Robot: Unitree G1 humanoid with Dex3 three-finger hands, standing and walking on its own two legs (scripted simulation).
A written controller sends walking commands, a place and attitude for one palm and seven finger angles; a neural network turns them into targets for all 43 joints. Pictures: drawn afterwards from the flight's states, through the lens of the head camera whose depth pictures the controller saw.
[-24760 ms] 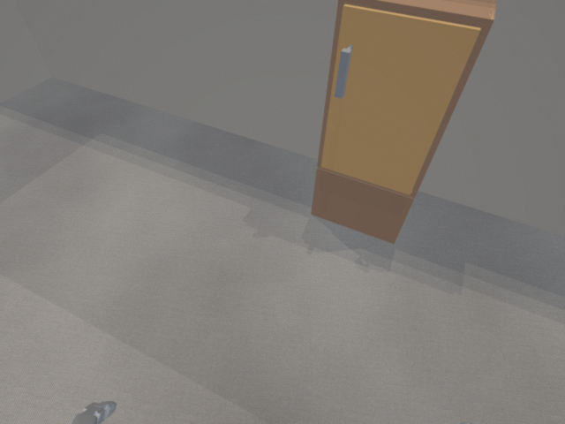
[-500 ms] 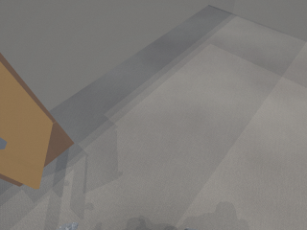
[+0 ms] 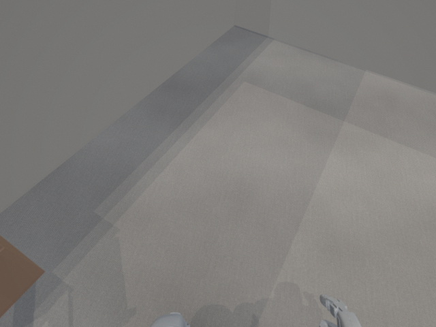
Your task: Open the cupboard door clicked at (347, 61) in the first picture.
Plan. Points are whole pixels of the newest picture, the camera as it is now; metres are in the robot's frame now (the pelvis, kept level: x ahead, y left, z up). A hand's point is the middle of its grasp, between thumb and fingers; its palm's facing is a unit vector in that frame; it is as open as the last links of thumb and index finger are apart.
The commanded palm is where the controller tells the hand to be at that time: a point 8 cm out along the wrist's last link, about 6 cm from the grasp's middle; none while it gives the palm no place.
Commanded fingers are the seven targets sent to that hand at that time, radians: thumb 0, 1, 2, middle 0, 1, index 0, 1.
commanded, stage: walk to a spot facing it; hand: left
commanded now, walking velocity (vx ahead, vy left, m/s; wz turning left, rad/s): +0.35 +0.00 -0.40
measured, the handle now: out of the picture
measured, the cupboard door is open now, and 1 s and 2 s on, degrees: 50 50 50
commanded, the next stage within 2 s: turn to face it in 1.00 s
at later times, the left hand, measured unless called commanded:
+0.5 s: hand (204, 203) +0.42 +0.07 -0.15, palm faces -0.29 -0.94 -0.21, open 7.4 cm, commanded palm none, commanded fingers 0.00 0.90 0.90 -0.20 -0.30 -0.20 -0.30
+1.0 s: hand (219, 223) +0.37 +0.03 -0.15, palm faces -0.11 -0.98 -0.16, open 7.3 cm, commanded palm none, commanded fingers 0.00 0.90 0.90 -0.20 -0.30 -0.20 -0.30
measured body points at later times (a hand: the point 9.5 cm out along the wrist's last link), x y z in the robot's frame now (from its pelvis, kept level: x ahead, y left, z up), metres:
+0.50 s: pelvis +0.22 -0.06 -0.01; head +0.27 -0.09 +0.44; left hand +0.43 +0.12 -0.13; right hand +0.04 -0.23 -0.15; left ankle +0.08 +0.11 -0.67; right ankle +0.27 -0.13 -0.72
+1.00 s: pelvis +0.45 -0.14 +0.01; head +0.48 -0.14 +0.46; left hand +0.38 +0.08 -0.14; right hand +0.54 -0.39 -0.13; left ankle +0.59 -0.06 -0.70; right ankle +0.27 -0.14 -0.72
